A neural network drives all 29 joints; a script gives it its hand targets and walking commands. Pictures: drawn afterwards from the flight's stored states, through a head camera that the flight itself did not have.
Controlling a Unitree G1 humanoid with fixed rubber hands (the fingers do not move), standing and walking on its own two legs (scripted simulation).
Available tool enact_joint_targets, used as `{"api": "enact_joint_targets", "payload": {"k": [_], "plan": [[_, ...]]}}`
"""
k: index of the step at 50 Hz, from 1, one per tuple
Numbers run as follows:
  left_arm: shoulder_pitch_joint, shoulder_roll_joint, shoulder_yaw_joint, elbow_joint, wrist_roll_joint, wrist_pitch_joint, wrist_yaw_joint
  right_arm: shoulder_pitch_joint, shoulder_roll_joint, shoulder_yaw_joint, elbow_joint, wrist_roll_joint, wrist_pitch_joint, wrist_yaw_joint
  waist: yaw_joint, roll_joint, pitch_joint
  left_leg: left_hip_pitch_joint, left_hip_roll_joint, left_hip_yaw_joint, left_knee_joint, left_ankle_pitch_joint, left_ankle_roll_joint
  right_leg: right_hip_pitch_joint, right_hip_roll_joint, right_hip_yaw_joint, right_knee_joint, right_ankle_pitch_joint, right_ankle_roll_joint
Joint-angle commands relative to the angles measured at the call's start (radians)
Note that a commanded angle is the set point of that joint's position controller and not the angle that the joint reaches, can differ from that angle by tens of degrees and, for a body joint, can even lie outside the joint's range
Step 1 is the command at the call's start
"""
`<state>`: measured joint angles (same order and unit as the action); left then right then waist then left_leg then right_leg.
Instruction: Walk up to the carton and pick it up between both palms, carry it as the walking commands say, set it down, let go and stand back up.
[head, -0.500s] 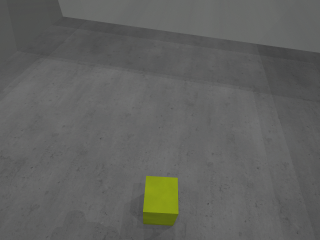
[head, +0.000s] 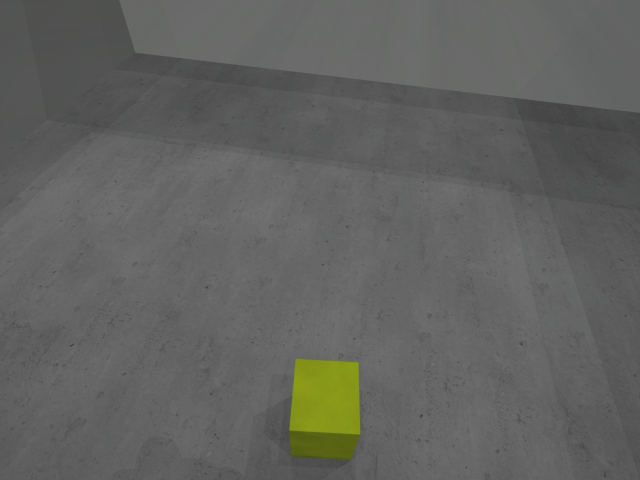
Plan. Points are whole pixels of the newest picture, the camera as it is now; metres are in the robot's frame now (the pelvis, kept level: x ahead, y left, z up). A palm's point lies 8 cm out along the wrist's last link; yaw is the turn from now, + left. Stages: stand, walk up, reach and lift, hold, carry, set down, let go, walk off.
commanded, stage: stand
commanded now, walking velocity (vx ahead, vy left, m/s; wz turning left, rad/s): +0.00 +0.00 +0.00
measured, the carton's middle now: (323, 410) +0.43 -0.03 -0.65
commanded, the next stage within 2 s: reach and lift in 0.08 s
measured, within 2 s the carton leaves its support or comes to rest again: neither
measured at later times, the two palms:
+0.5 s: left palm (157, 478) +0.16 +0.22 -0.13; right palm out of the picture +0.16 -0.23 -0.13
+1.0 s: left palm (195, 408) +0.26 +0.20 -0.16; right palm (450, 405) +0.27 -0.21 -0.15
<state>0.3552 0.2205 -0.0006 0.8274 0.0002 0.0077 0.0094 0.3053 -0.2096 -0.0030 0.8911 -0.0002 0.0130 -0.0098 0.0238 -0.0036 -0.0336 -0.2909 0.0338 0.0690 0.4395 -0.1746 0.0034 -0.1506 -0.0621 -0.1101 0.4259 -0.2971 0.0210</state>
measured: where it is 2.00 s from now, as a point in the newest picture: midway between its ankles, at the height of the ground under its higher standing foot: outside the picture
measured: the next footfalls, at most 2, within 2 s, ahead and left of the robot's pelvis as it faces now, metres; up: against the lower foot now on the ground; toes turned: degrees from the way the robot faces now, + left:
none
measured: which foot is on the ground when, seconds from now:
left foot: down 0.00-1.00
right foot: down 0.00-1.00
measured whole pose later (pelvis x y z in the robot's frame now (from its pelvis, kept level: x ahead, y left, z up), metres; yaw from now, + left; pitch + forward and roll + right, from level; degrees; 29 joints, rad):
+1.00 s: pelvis -0.07 +0.00 -0.07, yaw -3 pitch +17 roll +1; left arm -0.46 0.19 0.13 0.65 0.00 0.27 0.00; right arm -0.55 -0.22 -0.04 0.70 0.00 0.28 -0.05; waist 0.02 -0.02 0.11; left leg -0.96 0.04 0.04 0.92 -0.26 -0.01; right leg -0.89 -0.04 0.01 1.02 -0.43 0.02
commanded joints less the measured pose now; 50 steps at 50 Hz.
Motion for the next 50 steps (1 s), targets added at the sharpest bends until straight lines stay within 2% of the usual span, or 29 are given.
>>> {"api": "enact_joint_targets", "payload": {"k": [1, 3, 4, 5, 6, 7, 8, 10, 14, 19, 20, 22, 23, 24, 25, 26, 29, 30, 31, 32, 33, 34, 37, 38, 39, 40, 42, 48, 50], "plan": [[0.053, 0.071, 0.035, 0.028, 0.012, -0.03, 0.011, 0.04, -0.092, -0.028, -0.028, -0.021, -0.025, -0.005, -0.029, -0.027, 0.031, 0.111, 0.081, -0.064, -0.056, 0.095, -0.006, -0.069, -0.058, 0.055, -0.097, 0.12, -0.033], [0.061, 0.056, 0.037, 0.027, 0.014, -0.029, 0.007, 0.027, -0.079, -0.026, -0.032, -0.021, -0.024, -0.007, -0.024, -0.032, 0.034, 0.117, 0.09, -0.076, -0.068, 0.08, 0.001, -0.08, -0.057, 0.069, -0.099, 0.095, -0.046], [0.051, 0.067, 0.034, 0.028, 0.015, -0.028, 0.005, 0.024, -0.084, -0.035, -0.04, -0.019, -0.022, -0.002, -0.038, 0.047, 0.033, 0.152, 0.09, -0.086, -0.063, 0.112, -0.001, -0.112, -0.055, 0.083, -0.081, 0.095, -0.042], [-0.3, 0.07, 0.07, -0.323, -0.005, 0.046, 0.006, -0.327, -0.188, -0.052, -0.391, 0.015, 0.009, 0.018, -0.015, -0.114, 0.035, 0.036, -0.036, 0.018, 0.048, -0.252, 0.028, -0.326, 0.102, 0.091, 0.003, -0.206, -0.042], [-0.525, 0.095, 0.058, -0.45, 0.001, 0.103, 0.003, -0.449, -0.163, -0.042, -0.411, 0.012, 0.063, 0.035, -0.022, -0.049, 0.121, 0.036, -0.017, -0.003, 0.047, -0.315, 0.035, -0.342, 0.09, 0.063, -0.004, -0.284, -0.051], [-0.492, 0.101, 0.028, -0.45, -0.001, 0.158, -0.002, -0.405, -0.229, -0.11, -0.429, -0.01, 0.108, 0.034, -0.067, -0.079, 0.105, 0.101, -0.047, 0.019, 0.092, -0.296, 0.021, -0.404, 0.051, 0.072, -0.035, -0.308, -0.067], [-0.489, 0.146, 0.038, -0.476, -0.027, 0.195, -0.001, -0.409, -0.248, -0.102, -0.408, -0.027, 0.148, 0.042, -0.059, -0.099, 0.098, 0.146, -0.051, 0.042, 0.097, -0.264, 0.009, -0.49, 0.049, 0.029, -0.008, -0.335, -0.061], [-0.372, 0.103, 0.042, -0.478, -0.029, 0.282, -0.005, -0.292, -0.227, -0.095, -0.377, -0.03, 0.222, 0.054, -0.041, 0.028, 0.121, 0.219, -0.057, 0.023, 0.125, -0.156, -0.018, -0.51, 0.028, 0.06, -0.006, -0.265, -0.081], [-0.171, 0.077, 0.069, -0.321, 0.029, 0.412, -0.002, -0.134, -0.159, -0.074, -0.245, -0.036, 0.349, 0.055, -0.005, -0.062, 0.171, 0.304, -0.069, -0.028, 0.109, -0.027, -0.042, -0.542, 0.027, 0.081, -0.046, -0.189, -0.093], [-0.266, -0.026, 0.066, -0.405, 0.045, 0.317, 0.004, -0.318, -0.152, -0.107, -0.337, -0.039, 0.258, 0.085, -0.02, 0.139, 0.019, 0.147, -0.046, -0.075, 0.22, 0.308, -0.048, -0.512, 0.115, 0.08, 0.16, 0.108, -0.05], [-0.254, -0.051, 0.048, -0.39, -0.007, 0.273, -0.007, -0.331, -0.15, -0.102, -0.413, -0.036, 0.218, 0.082, -0.012, 0.033, -0.12, 0.197, -0.037, -0.09, 0.235, 0.404, -0.03, -0.446, 0.131, 0.079, 0.173, 0.153, -0.039], [-0.316, -0.036, 0.061, -0.399, -0.004, 0.199, -0.005, -0.378, -0.105, -0.113, -0.405, -0.044, 0.154, 0.08, -0.005, 0.071, -0.192, 0.141, -0.038, -0.109, 0.326, 0.611, -0.033, -0.553, 0.127, 0.094, 0.263, 0.282, -0.025], [-0.348, -0.036, 0.086, -0.404, -0.016, 0.184, -0.001, -0.377, -0.119, -0.125, -0.423, -0.053, 0.132, 0.07, -0.021, -0.03, -0.241, 0.118, -0.031, -0.122, 0.338, 0.579, -0.026, -0.558, 0.131, 0.086, 0.284, 0.302, -0.013], [-0.325, -0.01, 0.119, -0.358, 0.008, 0.148, -0.004, -0.395, -0.096, -0.131, -0.437, -0.057, 0.108, 0.059, 0.001, -0.027, -0.266, 0.088, -0.051, -0.108, 0.354, 0.592, -0.019, -0.559, 0.123, 0.105, 0.293, 0.35, 0.001], [-0.307, -0.01, 0.125, -0.323, -0.022, 0.129, -0.007, -0.331, -0.106, -0.159, -0.416, -0.077, 0.084, 0.033, -0.043, -0.079, -0.362, 0.114, -0.053, -0.121, 0.378, 0.654, -0.009, -0.602, 0.127, 0.09, 0.319, 0.394, 0.014], [-0.308, 0.017, 0.165, -0.306, 0.011, 0.11, -0.003, -0.349, -0.098, -0.159, -0.405, -0.079, 0.077, 0.023, -0.001, -0.055, -0.359, 0.052, -0.062, -0.109, 0.377, 0.588, -0.009, -0.576, 0.12, 0.11, 0.33, 0.391, 0.016], [-0.412, 0.059, 0.174, -0.372, 0.012, 0.088, 0.004, -0.344, -0.053, -0.153, -0.365, -0.055, 0.078, -0.003, -0.025, -0.081, -0.389, -0.108, -0.082, -0.085, 0.389, 0.425, -0.003, -0.568, 0.106, 0.124, 0.351, 0.379, 0.026], [-0.432, 0.061, 0.201, -0.326, 0.026, 0.093, -0.005, -0.393, 0.0, -0.112, -0.333, -0.026, 0.09, -0.013, 0.018, -0.037, -0.323, -0.189, -0.087, -0.065, 0.37, 0.331, -0.004, -0.588, 0.091, 0.147, 0.326, 0.308, 0.026], [-0.437, 0.089, 0.205, -0.29, 0.022, 0.101, -0.009, -0.397, 0.007, -0.11, -0.338, -0.036, 0.102, -0.021, 0.004, -0.116, -0.324, -0.223, -0.081, -0.062, 0.37, 0.287, 0.005, -0.571, 0.092, 0.132, 0.34, 0.294, 0.037], [-0.54, 0.062, 0.173, -0.314, 0.001, 0.112, -0.014, -0.431, 0.039, -0.108, -0.318, -0.014, 0.119, -0.025, -0.023, -0.04, -0.263, -0.265, -0.081, -0.065, 0.366, 0.215, -0.001, -0.618, 0.085, 0.145, 0.329, 0.228, 0.029], [-0.559, 0.08, 0.192, -0.299, 0.018, 0.11, -0.019, -0.518, 0.02, -0.109, -0.349, -0.014, 0.116, -0.025, 0.017, -0.052, -0.269, -0.291, -0.071, -0.063, 0.374, 0.162, 0.005, -0.618, 0.082, 0.151, 0.323, 0.16, 0.029], [-0.576, 0.065, 0.178, -0.257, 0.008, 0.131, -0.022, -0.534, 0.03, -0.103, -0.322, -0.007, 0.136, -0.027, -0.016, -0.079, -0.259, -0.329, -0.073, -0.066, 0.376, 0.179, 0.004, -0.661, 0.088, 0.141, 0.331, 0.177, 0.039], [-0.659, 0.106, 0.244, -0.268, 0.031, 0.149, -0.02, -0.626, 0.033, -0.105, -0.385, 0.01, 0.158, -0.052, 0.048, -0.038, -0.328, -0.343, -0.074, -0.034, 0.384, 0.076, 0.007, -0.645, 0.086, 0.153, 0.342, 0.068, 0.033], [-0.694, 0.094, 0.224, -0.234, 0.012, 0.167, -0.018, -0.692, 0.002, -0.132, -0.373, -0.007, 0.165, -0.055, 0.003, -0.081, -0.304, -0.365, -0.076, -0.031, 0.387, 0.034, 0.003, -0.643, 0.096, 0.136, 0.349, 0.038, 0.043], [-0.749, 0.106, 0.25, -0.248, 0.02, 0.17, -0.017, -0.728, 0.018, -0.123, -0.36, 0.005, 0.175, -0.057, 0.046, -0.066, -0.319, -0.418, -0.074, -0.03, 0.407, 0.003, 0.013, -0.662, 0.082, 0.155, 0.355, 0.003, 0.034], [-0.835, 0.116, 0.234, -0.246, 0.008, 0.19, -0.021, -0.843, -0.011, -0.139, -0.389, -0.004, 0.195, -0.056, 0.02, -0.101, -0.313, -0.419, -0.07, -0.031, 0.407, -0.075, 0.018, -0.68, 0.093, 0.138, 0.36, -0.082, 0.033], [-0.819, 0.143, 0.278, -0.154, 0.025, 0.231, -0.019, -0.9, -0.021, -0.147, -0.381, -0.005, 0.237, -0.068, 0.044, -0.132, -0.314, -0.461, -0.067, -0.016, 0.399, -0.125, 0.025, -0.661, 0.095, 0.132, 0.347, -0.16, 0.039], [-1.099, 0.117, 0.24, -0.183, 0.01, 0.275, 0.014, -1.074, 0.007, -0.193, -0.229, 0.006, 0.276, -0.066, 0.002, 0.011, -0.37, -0.412, -0.08, -0.033, 0.432, -0.183, -0.008, -0.783, 0.112, 0.092, 0.407, -0.22, 0.006], [-1.116, 0.082, 0.259, -0.148, 0.035, 0.27, 0.036, -1.093, -0.039, -0.241, -0.165, -0.03, 0.26, -0.063, -0.036, -0.036, -0.416, -0.386, -0.077, -0.04, 0.456, -0.121, -0.019, -0.832, 0.126, 0.077, 0.407, -0.164, 0.009]]}}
